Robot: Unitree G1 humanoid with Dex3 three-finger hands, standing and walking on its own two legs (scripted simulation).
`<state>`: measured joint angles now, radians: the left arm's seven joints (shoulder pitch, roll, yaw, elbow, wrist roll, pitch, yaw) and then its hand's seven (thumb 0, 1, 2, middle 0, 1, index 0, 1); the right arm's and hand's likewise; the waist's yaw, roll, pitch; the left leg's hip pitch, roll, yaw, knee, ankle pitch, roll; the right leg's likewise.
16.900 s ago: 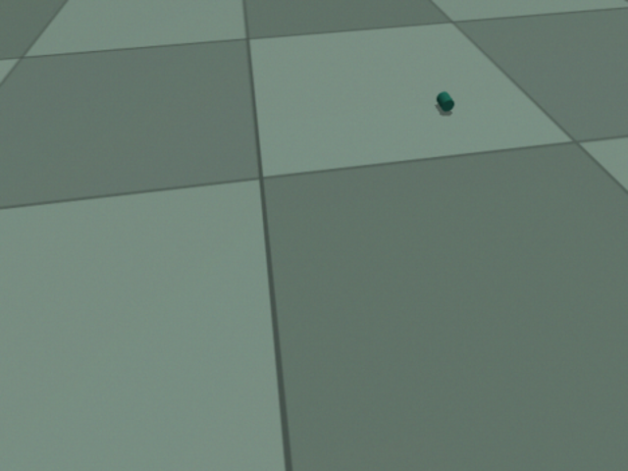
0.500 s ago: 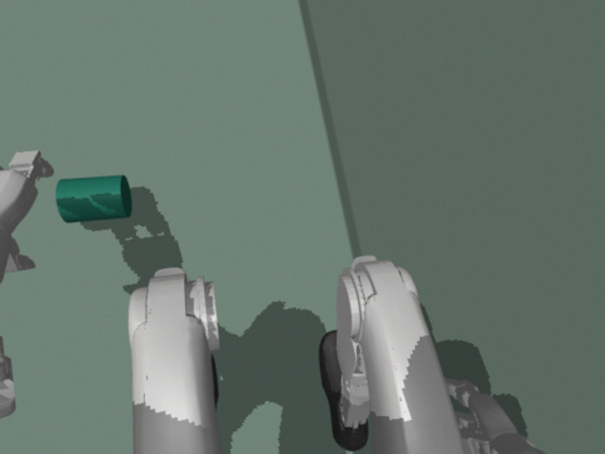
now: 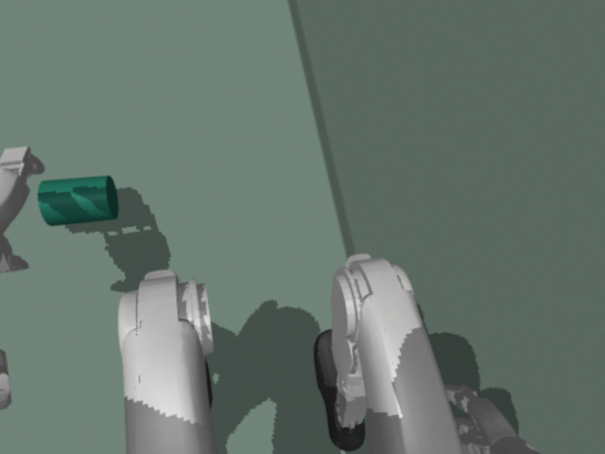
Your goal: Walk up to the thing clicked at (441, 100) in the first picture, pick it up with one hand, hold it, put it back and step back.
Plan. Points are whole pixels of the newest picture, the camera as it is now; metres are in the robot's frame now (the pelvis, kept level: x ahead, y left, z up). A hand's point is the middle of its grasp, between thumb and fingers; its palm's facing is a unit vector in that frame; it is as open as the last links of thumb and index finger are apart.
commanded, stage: rise first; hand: left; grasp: from above
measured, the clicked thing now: (81, 200) +0.46 +0.33 -0.29
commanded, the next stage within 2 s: approach in 1.34 s
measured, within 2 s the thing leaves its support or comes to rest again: neither
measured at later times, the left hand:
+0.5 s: hand (18, 213) +0.40 +0.36 -0.17, palm faces -0.45 -0.10 -0.89, open 13.9 cm
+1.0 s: hand (15, 208) +0.41 +0.37 -0.16, palm faces -0.45 -0.10 -0.89, open 13.9 cm
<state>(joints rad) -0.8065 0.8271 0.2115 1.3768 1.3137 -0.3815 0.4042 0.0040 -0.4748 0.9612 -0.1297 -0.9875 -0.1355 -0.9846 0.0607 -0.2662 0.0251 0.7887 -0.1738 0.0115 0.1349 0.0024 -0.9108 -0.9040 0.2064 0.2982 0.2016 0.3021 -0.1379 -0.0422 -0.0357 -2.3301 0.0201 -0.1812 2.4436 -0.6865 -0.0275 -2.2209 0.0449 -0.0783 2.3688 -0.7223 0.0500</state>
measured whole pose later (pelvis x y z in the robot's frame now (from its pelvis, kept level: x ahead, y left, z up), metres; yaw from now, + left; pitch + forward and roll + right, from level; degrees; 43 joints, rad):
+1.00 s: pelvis +0.00 +0.00 +0.00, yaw -1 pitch +32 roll -9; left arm -0.86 0.85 0.19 1.41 1.31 -0.35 0.38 0.00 -0.50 0.98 -0.14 -0.98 -0.14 -0.99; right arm 0.08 -0.27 0.06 0.77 -0.17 0.00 0.14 0.00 -0.92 -0.90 0.21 0.30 0.20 0.30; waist -0.17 -0.04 -0.03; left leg -2.34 0.02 -0.19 2.45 -0.68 -0.02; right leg -2.22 0.05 -0.08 2.36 -0.71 0.05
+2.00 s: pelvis -0.01 +0.00 +0.00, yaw -1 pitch +33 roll -9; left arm -1.00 0.82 0.15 1.54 1.29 -0.18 0.44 0.01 -0.48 0.98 -0.17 -0.97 -0.16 -0.98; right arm 0.15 -0.28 0.13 0.73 -0.16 -0.05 0.13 0.00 -0.91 -0.90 0.21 0.30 0.20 0.30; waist -0.29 -0.02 -0.01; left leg -2.35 0.03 -0.19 2.43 -0.66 -0.02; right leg -2.25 0.06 -0.08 2.35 -0.68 0.06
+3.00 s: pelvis +0.00 +0.00 -0.02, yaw -4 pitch +30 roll -11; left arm -0.97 0.93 0.16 1.63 1.30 -0.28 0.53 0.00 -0.54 1.02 -0.09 -0.98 -0.08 -0.99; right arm 0.13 -0.29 0.22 0.74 -0.23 -0.13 0.18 0.00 -0.90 -0.90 0.21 0.30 0.20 0.30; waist -0.31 -0.09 0.09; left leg -2.37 0.03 -0.24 2.53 -0.69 -0.03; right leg -2.26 0.08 -0.12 2.41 -0.69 0.06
